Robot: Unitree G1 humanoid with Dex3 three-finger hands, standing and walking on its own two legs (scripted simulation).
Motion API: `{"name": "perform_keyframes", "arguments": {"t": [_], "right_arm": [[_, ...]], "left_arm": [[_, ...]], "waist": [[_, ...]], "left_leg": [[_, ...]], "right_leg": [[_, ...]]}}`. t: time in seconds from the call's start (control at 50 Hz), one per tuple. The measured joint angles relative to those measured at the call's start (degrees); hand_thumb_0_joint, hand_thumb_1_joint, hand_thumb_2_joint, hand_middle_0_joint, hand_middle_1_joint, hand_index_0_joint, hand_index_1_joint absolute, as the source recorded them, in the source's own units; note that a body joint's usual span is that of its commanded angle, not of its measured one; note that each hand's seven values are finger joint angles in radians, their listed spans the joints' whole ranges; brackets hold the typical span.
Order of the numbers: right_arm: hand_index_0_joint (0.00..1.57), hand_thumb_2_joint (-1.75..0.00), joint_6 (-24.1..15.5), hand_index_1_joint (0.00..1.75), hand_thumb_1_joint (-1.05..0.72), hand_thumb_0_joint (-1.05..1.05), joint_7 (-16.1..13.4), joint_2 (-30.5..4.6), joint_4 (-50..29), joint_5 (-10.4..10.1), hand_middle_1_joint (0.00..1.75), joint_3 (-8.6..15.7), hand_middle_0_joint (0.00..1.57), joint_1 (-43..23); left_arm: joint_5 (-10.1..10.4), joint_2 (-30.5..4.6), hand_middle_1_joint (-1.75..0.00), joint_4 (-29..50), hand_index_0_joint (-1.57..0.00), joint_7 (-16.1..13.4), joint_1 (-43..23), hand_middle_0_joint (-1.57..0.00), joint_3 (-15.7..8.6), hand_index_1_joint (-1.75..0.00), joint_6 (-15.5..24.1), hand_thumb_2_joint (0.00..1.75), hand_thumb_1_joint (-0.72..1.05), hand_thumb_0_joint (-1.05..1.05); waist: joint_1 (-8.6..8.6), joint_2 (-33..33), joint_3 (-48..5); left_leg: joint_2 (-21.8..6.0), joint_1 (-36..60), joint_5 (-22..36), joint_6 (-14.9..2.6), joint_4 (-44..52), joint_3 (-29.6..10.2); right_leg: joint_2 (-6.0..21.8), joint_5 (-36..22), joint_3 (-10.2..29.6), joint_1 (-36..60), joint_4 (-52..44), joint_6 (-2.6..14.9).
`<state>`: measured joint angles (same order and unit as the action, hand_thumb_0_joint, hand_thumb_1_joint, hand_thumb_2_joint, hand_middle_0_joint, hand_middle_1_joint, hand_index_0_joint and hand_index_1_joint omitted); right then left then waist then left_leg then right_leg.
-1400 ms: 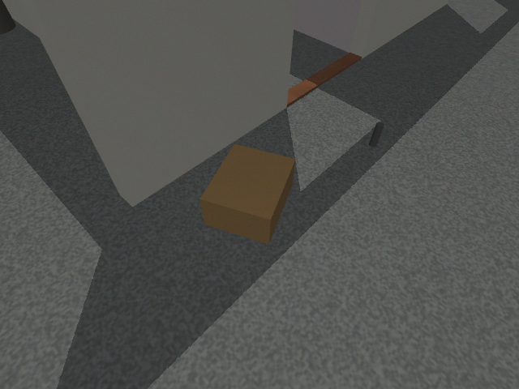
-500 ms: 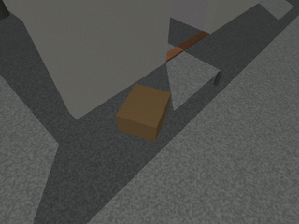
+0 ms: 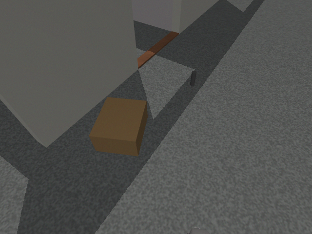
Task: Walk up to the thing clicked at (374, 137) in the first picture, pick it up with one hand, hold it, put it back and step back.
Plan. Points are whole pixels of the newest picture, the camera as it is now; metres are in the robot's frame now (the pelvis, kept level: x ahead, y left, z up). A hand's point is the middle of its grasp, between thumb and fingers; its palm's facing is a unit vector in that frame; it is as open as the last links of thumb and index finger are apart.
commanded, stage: walk up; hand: left
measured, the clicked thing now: (193, 78) +1.59 -0.33 -0.69
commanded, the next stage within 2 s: none
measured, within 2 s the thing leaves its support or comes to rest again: neither
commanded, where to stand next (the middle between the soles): +1.18 -0.40 m, yaw -20 degrees
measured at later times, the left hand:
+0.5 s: hand (102, 179) +0.32 +0.21 -0.17, palm faces -0.23 -0.91 -0.34, open 7.4 cm
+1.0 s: hand (147, 105) +0.64 +0.06 -0.11, palm faces -0.32 -0.86 -0.39, open 7.4 cm
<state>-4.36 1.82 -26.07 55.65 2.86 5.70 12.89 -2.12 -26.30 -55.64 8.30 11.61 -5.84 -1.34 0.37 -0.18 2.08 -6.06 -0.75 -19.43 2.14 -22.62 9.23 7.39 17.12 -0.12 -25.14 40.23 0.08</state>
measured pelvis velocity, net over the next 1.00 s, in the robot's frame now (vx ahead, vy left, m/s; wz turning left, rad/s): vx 0.45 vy -0.16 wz -0.34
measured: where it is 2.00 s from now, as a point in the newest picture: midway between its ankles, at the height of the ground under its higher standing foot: (199, 143)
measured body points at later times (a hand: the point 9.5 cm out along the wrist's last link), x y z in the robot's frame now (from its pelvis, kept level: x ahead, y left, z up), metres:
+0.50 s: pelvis +0.22 -0.05 -0.02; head +0.23 -0.04 +0.43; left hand +0.34 +0.25 -0.14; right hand +0.23 -0.39 -0.11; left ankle +0.32 +0.06 -0.74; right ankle +0.11 -0.16 -0.71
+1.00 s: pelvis +0.45 -0.16 +0.00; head +0.45 -0.19 +0.44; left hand +0.66 +0.10 -0.09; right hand +0.40 -0.49 -0.13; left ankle +0.46 -0.02 -0.67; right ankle +0.45 -0.28 -0.73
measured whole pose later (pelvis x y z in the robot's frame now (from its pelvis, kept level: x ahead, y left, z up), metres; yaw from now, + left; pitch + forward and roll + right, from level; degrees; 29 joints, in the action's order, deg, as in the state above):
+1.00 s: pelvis +0.45 -0.16 +0.00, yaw -19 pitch -3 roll +0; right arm -3.2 2.6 -25.1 51.3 0.1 2.3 16.4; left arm 0.7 -22.8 -48.2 3.4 12.1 -2.5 4.7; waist 0.4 3.4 4.5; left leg -5.6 -23.4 -21.5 -1.5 -62.4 1.4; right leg -0.7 14.1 -2.0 -15.8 32.4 2.3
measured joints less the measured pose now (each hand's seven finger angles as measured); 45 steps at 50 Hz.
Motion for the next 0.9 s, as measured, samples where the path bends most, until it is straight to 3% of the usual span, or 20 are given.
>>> {"name": "perform_keyframes", "arguments": {"t": [0.04, 0.08, 0.12, 0.18, 0.3, 0.42, 0.48, 0.52, 0.56, 0.66, 0.72, 0.82, 0.86, 0.9], "right_arm": [[0.21, -0.9, 0.3, 0.3, -0.89, 0.01, 0.1, -1.1, -0.2, -0.2, 0.3, 0.3, 0.21, 0.5], [0.21, -0.9, 1.1, 0.3, -0.9, 0.01, -0.2, -2.3, -0.1, -0.4, 0.3, 0.5, 0.21, 0.7], [0.21, -0.9, 2.3, 0.3, -0.9, 0.01, -0.3, -2.2, 0.3, -1.0, 0.3, 0.0, 0.2, 0.1], [0.2, -0.9, 2.2, 0.3, -0.9, 0.01, 0.5, -1.8, -0.3, -2.1, 0.3, -1.1, 0.2, -0.8], [0.21, -0.9, 1.0, 0.3, -0.9, 0.01, 2.5, 1.1, -3.7, -1.7, 0.3, -2.2, 0.2, -0.1], [0.21, -0.9, 0.4, 0.3, -0.9, 0.01, 2.9, 2.3, -4.6, -1.2, 0.3, -1.8, 0.2, 2.4], [0.21, -0.9, -1.5, 0.3, -0.9, 0.01, 1.9, 2.1, -5.7, -0.6, 0.3, -1.1, 0.21, 3.3], [0.21, -0.9, -2.1, 0.3, -0.9, 0.01, 1.3, 2.7, -6.0, -1.3, 0.3, -1.2, 0.2, 3.5], [0.21, -0.9, -2.1, 0.3, -0.9, 0.01, 1.1, 3.2, -5.9, -1.8, 0.3, -1.6, 0.2, 4.2], [0.21, -0.9, -2.3, 0.3, -0.9, 0.01, 1.0, 2.9, -5.6, -1.7, 0.3, -2.6, 0.21, 6.9], [0.21, -0.9, -2.1, 0.3, -0.9, 0.01, 1.1, 1.9, -5.5, -1.7, 0.3, -2.6, 0.21, 8.3], [0.21, -0.9, -0.5, 0.3, -0.89, 0.01, 1.1, 0.3, -4.7, -2.1, 0.3, -2.2, 0.21, 9.8], [0.21, -0.9, 0.5, 0.3, -0.9, 0.01, 0.6, 0.0, -4.0, -2.2, 0.3, -2.2, 0.21, 9.2], [0.21, -0.9, 1.5, 0.3, -0.9, 0.01, 0.3, 0.4, -3.2, -2.4, 0.3, -2.7, 0.2, 7.4]], "left_arm": [[-0.1, -0.8, -0.3, 0.3, -0.2, -0.1, 0.2, -0.2, -0.3, -0.3, 0.6, 0.9, 0.91, 0.01], [-0.2, -0.6, -0.3, 0.9, -0.2, -1.0, -0.4, -0.2, -0.9, -0.3, 1.8, 0.9, 0.91, 0.01], [0.5, 0.4, -0.3, 2.6, -0.2, -2.0, 0.0, -0.2, -0.9, -0.29, 3.2, 0.9, 0.91, 0.01], [1.7, 2.8, -0.3, 3.4, -0.2, -2.9, 1.7, -0.2, 0.6, -0.29, 3.5, 0.9, 0.91, 0.01], [1.7, 4.3, -0.3, 4.0, -0.21, -3.4, 6.2, -0.2, 2.3, -0.3, 3.6, 0.9, 0.91, 0.01], [1.0, 3.1, -0.3, 5.0, -0.21, -3.5, 7.8, -0.21, 2.4, -0.3, 3.8, 0.9, 0.9, 0.01], [1.0, 2.1, -0.3, 4.9, -0.21, -4.2, 7.6, -0.21, 2.2, -0.3, 3.6, 0.9, 0.9, 0.01], [1.1, 1.6, -0.3, 4.1, -0.2, -5.0, 6.2, -0.2, 2.6, -0.3, 3.2, 0.9, 0.91, 0.01], [1.4, 1.0, -0.3, 3.9, -0.2, -4.9, 4.7, -0.2, 3.1, -0.3, 3.6, 0.9, 0.91, 0.01], [1.9, 0.0, -0.3, 5.2, -0.2, -3.5, 1.4, -0.2, 2.8, -0.3, 4.1, 0.9, 0.91, 0.01], [1.8, 0.0, -0.3, 5.9, -0.2, -2.7, -0.8, -0.2, 2.6, -0.3, 3.7, 0.9, 0.91, 0.01], [1.6, 0.0, -0.3, 6.2, -0.2, -2.3, -2.8, -0.2, 2.3, -0.3, 4.1, 0.9, 0.91, 0.01], [1.4, 0.7, -0.3, 6.5, -0.2, -3.1, -3.6, -0.2, 1.7, -0.3, 5.0, 0.9, 0.91, 0.01], [2.0, 1.5, -0.3, 7.4, -0.2, -3.8, -3.3, -0.2, 1.8, -0.3, 5.6, 0.9, 0.91, 0.01]], "waist": [[0.12, 0.4, -0.2], [0.11, 2.7, 0.3], [-0.96, 3.1, 0.6], [-1.74, 4.0, 1.2], [-2.08, 3.1, 0.7], [-1.89, 0.8, 0.1], [-0.58, -1.9, 0.0], [0.88, -3.3, 0.6], [1.7, -4.2, 0.9], [2.76, -4.0, 1.5], [3.42, -2.6, 2.2], [4.04, -0.1, 1.7], [3.41, 2.1, 2.4], [2.22, 2.4, 2.8]], "left_leg": [[-1.8, 0.5, -3.9, 0.49, -4.2, 1.0], [-5.4, -2.5, -7.9, -1.74, -15.1, -1.0], [-3.1, -9.2, -9.9, -2.51, -30.6, -6.6], [-0.2, -17.7, -4.7, -3.21, -40.8, -8.3], [-0.1, -26.6, 0.9, -2.31, -28.1, -7.2], [0.2, -25.1, 7.6, -2.23, -14.4, -6.6], [2.1, -22.2, 7.9, -2.48, -14.1, -4.4], [2.4, -20.7, 5.2, -2.4, -15.2, -2.9], [2.4, -17.6, 4.5, -2.65, -12.7, -1.9], [2.1, -9.7, 4.4, -2.08, -4.6, 0.2], [1.3, -5.9, 2.8, -1.22, -2.5, 0.8], [-1.0, -2.0, -4.7, 0.58, -7.0, 1.4], [-3.4, -4.7, -8.1, -1.65, -18.6, -1.5], [-1.1, -10.6, -8.1, -2.92, -33.1, -5.8]], "right_leg": [[-0.1, -2.1, -1.7, 1.8, -3.2, 0.44], [-2.7, -3.7, -3.5, 2.4, -1.0, -0.13], [-4.2, -1.0, -3.3, 2.6, 1.2, 0.36], [-6.2, -1.4, -2.8, 7.2, -3.9, 1.41], [-9.1, -1.9, -0.7, 15.2, -12.7, 2.47], [-10.1, 4.3, 1.2, 19.3, -11.0, 1.52], [-8.9, 9.9, 3.9, 15.0, 3.6, 2.13], [-10.0, 8.9, 5.7, 9.0, 17.4, 2.91], [-9.4, 5.7, 4.4, 3.9, 23.3, 2.67], [-5.2, 1.5, 2.1, -3.5, 14.5, 0.65], [-3.3, -1.9, 1.0, -4.4, 4.7, 0.69], [-3.7, -8.8, -1.7, 0.3, -7.3, 1.89], [-5.9, -7.1, -2.9, 1.3, -4.2, 1.46], [-6.6, -3.9, -2.6, 2.3, -1.8, 1.73]]}}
